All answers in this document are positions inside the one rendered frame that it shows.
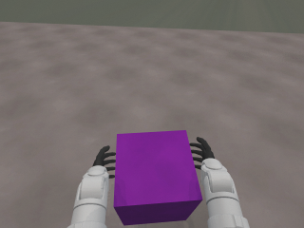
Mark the robot left forearm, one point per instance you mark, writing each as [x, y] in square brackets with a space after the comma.
[91, 199]

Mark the robot right forearm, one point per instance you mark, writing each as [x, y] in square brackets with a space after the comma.
[221, 196]

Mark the robot left hand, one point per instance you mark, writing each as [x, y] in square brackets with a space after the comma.
[100, 160]

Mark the carton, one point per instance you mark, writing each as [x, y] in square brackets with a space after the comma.
[155, 177]

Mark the robot right hand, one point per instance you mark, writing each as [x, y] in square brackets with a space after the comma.
[206, 152]

